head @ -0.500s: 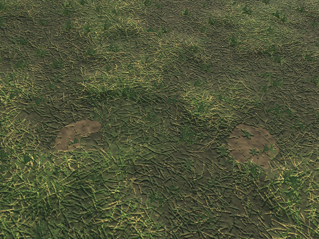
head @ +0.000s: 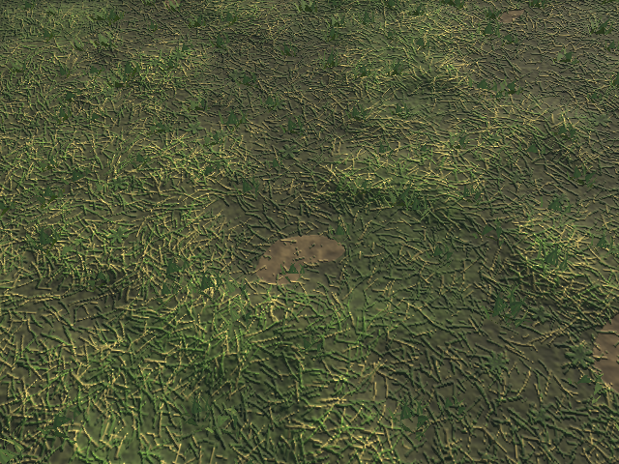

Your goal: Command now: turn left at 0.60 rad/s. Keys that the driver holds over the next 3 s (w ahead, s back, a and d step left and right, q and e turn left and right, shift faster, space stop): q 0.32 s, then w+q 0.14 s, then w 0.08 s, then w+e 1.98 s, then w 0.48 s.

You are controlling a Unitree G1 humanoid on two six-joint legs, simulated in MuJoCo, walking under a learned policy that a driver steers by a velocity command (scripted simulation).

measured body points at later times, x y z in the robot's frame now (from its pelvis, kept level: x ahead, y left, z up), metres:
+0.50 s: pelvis +0.00 +0.05 +0.00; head +0.01 +0.08 +0.45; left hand +0.02 +0.36 -0.13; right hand +0.18 -0.19 -0.10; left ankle -0.03 +0.11 -0.75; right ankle +0.05 -0.10 -0.68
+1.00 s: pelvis +0.22 +0.04 -0.01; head +0.25 +0.02 +0.44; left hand +0.26 +0.33 -0.11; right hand +0.33 -0.22 -0.14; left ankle +0.11 +0.15 -0.67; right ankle +0.24 -0.02 -0.75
